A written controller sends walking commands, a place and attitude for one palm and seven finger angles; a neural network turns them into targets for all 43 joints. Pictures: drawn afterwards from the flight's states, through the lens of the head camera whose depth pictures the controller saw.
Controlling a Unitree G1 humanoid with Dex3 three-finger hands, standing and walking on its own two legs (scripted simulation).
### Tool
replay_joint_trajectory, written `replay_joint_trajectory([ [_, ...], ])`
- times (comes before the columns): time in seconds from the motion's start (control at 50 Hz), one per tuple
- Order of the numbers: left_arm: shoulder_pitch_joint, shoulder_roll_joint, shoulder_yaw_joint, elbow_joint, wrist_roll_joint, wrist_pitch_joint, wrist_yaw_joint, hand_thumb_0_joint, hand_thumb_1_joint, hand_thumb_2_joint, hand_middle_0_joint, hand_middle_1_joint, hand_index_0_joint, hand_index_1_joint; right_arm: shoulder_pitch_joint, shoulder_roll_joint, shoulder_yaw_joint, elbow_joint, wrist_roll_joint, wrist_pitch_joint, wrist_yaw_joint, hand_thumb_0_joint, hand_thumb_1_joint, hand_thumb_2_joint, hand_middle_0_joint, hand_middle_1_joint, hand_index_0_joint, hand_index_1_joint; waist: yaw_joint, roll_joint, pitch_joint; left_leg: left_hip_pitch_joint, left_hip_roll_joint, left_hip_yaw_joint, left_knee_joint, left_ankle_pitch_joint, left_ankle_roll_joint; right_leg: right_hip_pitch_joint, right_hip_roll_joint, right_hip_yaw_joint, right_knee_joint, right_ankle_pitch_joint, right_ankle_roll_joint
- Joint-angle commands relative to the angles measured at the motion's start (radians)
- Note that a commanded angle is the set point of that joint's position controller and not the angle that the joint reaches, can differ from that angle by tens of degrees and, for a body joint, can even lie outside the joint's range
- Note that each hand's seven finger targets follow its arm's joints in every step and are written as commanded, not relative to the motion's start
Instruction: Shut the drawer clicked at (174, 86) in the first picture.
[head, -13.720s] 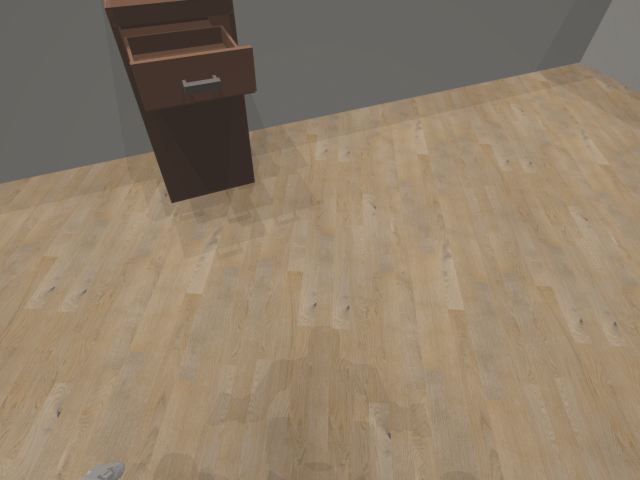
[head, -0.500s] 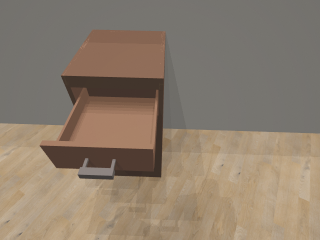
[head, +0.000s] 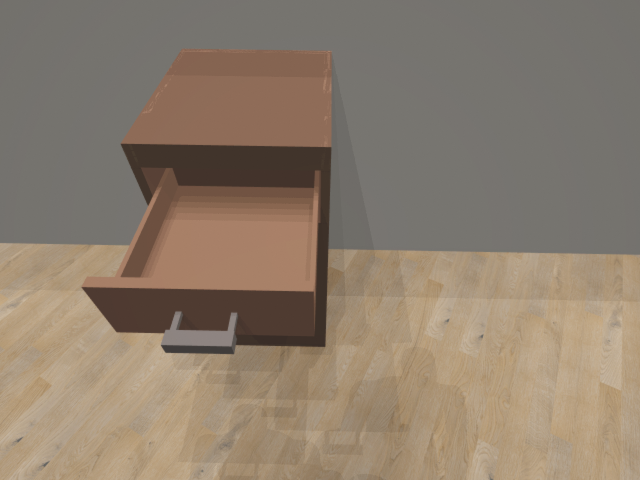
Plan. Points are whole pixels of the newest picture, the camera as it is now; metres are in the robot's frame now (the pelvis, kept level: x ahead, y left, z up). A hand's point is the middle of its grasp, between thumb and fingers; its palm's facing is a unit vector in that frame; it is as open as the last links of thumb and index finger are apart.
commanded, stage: look again from close up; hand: left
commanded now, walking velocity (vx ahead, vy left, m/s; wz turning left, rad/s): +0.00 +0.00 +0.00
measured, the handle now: (202, 329) +0.35 +0.20 -0.08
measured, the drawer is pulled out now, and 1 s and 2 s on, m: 0.29 0.29 0.29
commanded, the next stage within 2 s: raise the hand and make a fist in 0.32 s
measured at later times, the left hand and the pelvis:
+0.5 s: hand out of the picture +0.08 +0.21 -0.14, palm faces +0.15 -0.97 -0.20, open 7.3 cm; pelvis +0.01 +0.02 +0.00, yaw -1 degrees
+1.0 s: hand out of the picture +0.12 +0.18 -0.02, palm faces +0.17 -0.98 -0.10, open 5.1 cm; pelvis -0.04 -0.03 -0.10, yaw +2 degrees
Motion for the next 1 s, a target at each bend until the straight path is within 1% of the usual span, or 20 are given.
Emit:
replay_joint_trajectory([
  [0.0,0.034,0.106,0.024,-0.056,-0.006,-0.006,0.006,0.000,0.900,0.900,-0.200,-0.300,-0.200,-0.300,0.056,-0.091,-0.007,-0.046,-0.002,-0.027,-0.006,0.000,-0.900,-0.900,0.200,0.300,0.200,0.300,0.015,-0.004,0.066,-0.018,0.079,-0.112,-0.120,0.105,0.029,-0.073,-0.108,0.109,-0.078,0.051,-0.032],
  [0.1,0.023,0.109,0.026,-0.069,-0.005,0.006,0.003,0.000,0.900,0.900,-0.200,-0.300,-0.200,-0.300,0.034,-0.110,-0.010,-0.046,-0.003,-0.026,-0.006,0.000,-0.900,-0.900,0.200,0.300,0.200,0.300,0.028,-0.054,0.120,-0.048,0.076,-0.126,-0.175,0.036,0.035,-0.079,-0.107,0.103,-0.081,0.020,-0.021],
  [0.38,0.000,0.139,0.029,-0.067,-0.006,0.016,0.001,0.000,0.900,0.900,-0.200,-0.300,-0.200,-0.300,0.001,-0.137,-0.009,-0.021,0.000,-0.032,-0.011,0.000,-0.900,-0.900,0.200,0.300,0.200,0.300,0.031,-0.020,0.025,0.081,0.084,-0.103,-0.176,0.232,0.039,-0.014,-0.123,0.090,-0.083,0.144,0.003],
  [0.4,0.034,0.157,0.031,-0.045,0.010,-0.003,0.037,0.000,0.900,0.900,-0.200,-0.300,-0.200,-0.300,-0.062,-0.162,-0.013,-0.083,0.011,-0.033,-0.006,0.000,-0.900,-0.900,0.200,0.300,0.200,0.300,0.048,-0.078,0.064,0.031,0.108,-0.085,-0.013,0.393,0.014,-0.060,-0.154,0.111,-0.105,0.340,0.016],
  [0.42,-0.688,0.416,0.215,-1.634,-0.180,-0.199,0.036,0.000,0.900,0.900,-0.220,-0.322,-0.220,-0.322,-0.053,-0.320,-0.069,-0.435,0.051,-0.178,-0.032,0.000,-0.900,-0.900,0.200,0.300,0.200,0.300,-0.070,0.106,-0.467,0.332,0.005,-0.082,-0.099,0.435,-0.007,-0.059,-0.059,-0.002,-0.004,0.361,-0.002],
  [0.44,-0.197,0.315,0.168,-1.379,-0.110,-0.144,0.055,0.000,0.900,0.900,-0.240,-0.343,-0.240,-0.343,-0.134,-0.206,-0.016,-0.378,0.042,-0.281,-0.066,0.000,-0.900,-0.900,0.200,0.300,0.200,0.300,0.038,0.248,-0.437,0.430,0.068,-0.080,-0.125,0.549,-0.025,-0.108,-0.039,-0.016,0.095,0.139,-0.013],
  [0.46,-0.147,0.221,0.083,-1.290,-0.132,-0.094,0.102,0.000,0.900,0.900,-0.260,-0.365,-0.260,-0.365,-0.129,-0.213,-0.028,-0.313,0.044,-0.314,-0.068,0.000,-0.900,-0.900,0.200,0.300,0.200,0.300,0.003,0.224,-0.359,0.317,0.056,-0.078,-0.145,0.476,-0.064,-0.159,-0.035,-0.040,0.118,0.018,-0.004],
  [0.48,0.143,-0.011,-0.040,-1.040,-0.135,-0.001,0.086,0.000,0.900,0.900,-0.280,-0.387,-0.280,-0.387,-0.093,-0.169,-0.028,-0.286,0.050,-0.311,-0.051,0.000,-0.900,-0.900,0.200,0.300,0.200,0.300,-0.013,0.135,-0.187,0.225,0.063,-0.101,-0.167,0.341,-0.049,-0.252,-0.041,-0.047,0.123,-0.041,0.008],
  [0.5,-0.039,0.002,-0.044,-1.253,-0.180,-0.034,0.065,0.000,0.900,0.900,-0.300,-0.408,-0.300,-0.408,-0.106,-0.215,-0.038,-0.377,0.047,-0.317,-0.041,0.000,-0.900,-0.900,0.200,0.300,0.200,0.300,-0.025,0.118,-0.077,0.106,0.048,-0.122,-0.150,0.223,-0.042,-0.249,-0.051,-0.056,0.107,-0.025,0.010],
  [0.54,0.025,0.046,0.018,-1.176,-0.161,-0.129,0.031,0.000,0.900,0.900,-0.340,-0.452,-0.340,-0.452,-0.135,-0.229,-0.056,-0.429,0.025,-0.334,-0.038,0.000,-0.900,-0.900,0.200,0.300,0.200,0.300,-0.027,-0.024,0.002,-0.055,0.012,-0.109,-0.048,0.047,-0.020,-0.306,-0.042,-0.082,0.059,-0.011,0.004],
  [0.56,0.209,0.057,0.079,-1.067,-0.163,-0.168,0.005,0.000,0.900,0.900,-0.360,-0.473,-0.360,-0.473,-0.143,-0.227,-0.072,-0.452,0.024,-0.328,-0.030,0.000,-0.900,-0.900,0.200,0.300,0.200,0.300,0.017,-0.115,-0.014,-0.103,0.008,-0.091,-0.002,0.067,-0.017,-0.305,-0.035,-0.092,0.067,-0.010,-0.002],
  [0.6,0.380,-0.012,0.060,-0.972,-0.190,-0.285,-0.098,0.000,0.900,0.900,-0.400,-0.517,-0.400,-0.517,-0.179,-0.218,-0.087,-0.512,0.014,-0.306,-0.006,0.000,-0.900,-0.900,0.200,0.300,0.200,0.300,0.053,-0.325,-0.064,-0.217,0.006,-0.070,0.129,0.126,-0.019,-0.397,-0.014,-0.113,0.193,0.036,0.005],
  [0.62,0.422,-0.020,0.072,-0.979,-0.206,-0.359,-0.160,0.000,0.900,0.900,-0.420,-0.538,-0.420,-0.538,-0.200,-0.216,-0.098,-0.537,0.012,-0.298,0.007,0.000,-0.900,-0.900,0.200,0.300,0.200,0.300,0.072,-0.364,-0.097,-0.282,0.001,-0.054,0.179,0.122,-0.024,-0.424,-0.013,-0.112,0.255,0.060,0.006],
  [0.64,0.436,0.009,0.101,-0.991,-0.222,-0.433,-0.219,0.000,0.900,0.900,-0.440,-0.560,-0.440,-0.560,-0.223,-0.218,-0.109,-0.563,0.011,-0.294,0.019,0.000,-0.900,-0.900,0.200,0.300,0.200,0.300,0.084,-0.333,-0.124,-0.336,-0.007,-0.038,0.225,0.102,-0.030,-0.452,-0.016,-0.100,0.303,0.071,0.003],
  [0.68,0.426,0.085,0.175,-1.005,-0.242,-0.542,-0.317,0.000,0.900,0.900,-0.480,-0.603,-0.480,-0.603,-0.251,-0.225,-0.120,-0.619,0.012,-0.282,0.044,0.000,-0.900,-0.900,0.200,0.300,0.200,0.300,0.097,-0.158,-0.162,-0.371,-0.024,-0.016,0.298,0.086,-0.038,-0.475,-0.029,-0.073,0.380,0.098,-0.012],
  [0.72,0.383,0.147,0.236,-1.054,-0.235,-0.538,-0.330,0.000,0.900,0.900,-0.520,-0.647,-0.520,-0.647,-0.280,-0.215,-0.120,-0.679,0.021,-0.263,0.038,0.000,-0.900,-0.900,0.200,0.300,0.200,0.300,0.114,-0.021,-0.214,-0.434,-0.036,0.010,0.348,0.022,-0.025,-0.505,-0.033,-0.047,0.435,0.046,-0.016],
  [0.8,0.141,0.215,0.268,-1.404,-0.263,-0.550,-0.263,0.000,0.900,0.900,-0.600,-0.733,-0.600,-0.733,-0.249,-0.187,-0.106,-0.745,0.021,-0.244,0.008,0.000,-0.900,-0.900,0.200,0.300,0.200,0.300,0.081,0.126,-0.374,-0.448,-0.028,-0.009,0.422,-0.073,0.003,-0.556,-0.029,0.026,0.451,-0.090,-0.012],
  [0.86,-0.013,0.236,0.249,-1.638,-0.277,-0.645,-0.222,0.000,0.900,0.900,-0.660,-0.798,-0.660,-0.798,-0.175,-0.178,-0.093,-0.717,0.016,-0.250,-0.018,0.000,-0.900,-0.900,0.200,0.300,0.200,0.300,0.011,0.141,-0.421,-0.438,-0.010,-0.035,0.496,-0.068,0.019,-0.617,-0.018,0.062,0.444,-0.126,-0.007],
  [0.92,-0.045,0.190,0.148,-1.544,-0.290,-0.678,-0.287,0.000,0.900,0.900,-0.720,-0.863,-0.720,-0.863,-0.178,-0.190,-0.074,-0.675,0.024,-0.284,-0.038,0.000,-0.900,-0.900,0.200,0.300,0.200,0.300,-0.051,0.082,-0.299,-0.531,-0.001,-0.049,0.555,-0.150,0.028,-0.682,-0.023,0.112,0.388,-0.255,0.001],
  [0.98,-0.049,0.206,0.108,-1.338,-0.304,-0.576,-0.396,0.000,0.900,0.900,-0.780,-0.928,-0.780,-0.928,-0.186,-0.216,-0.051,-0.657,0.048,-0.297,-0.058,0.000,-0.900,-0.900,0.200,0.300,0.200,0.300,-0.081,-0.020,-0.179,-0.629,0.005,-0.054,0.573,-0.239,0.032,-0.685,-0.042,0.172,0.300,-0.406,0.024],
])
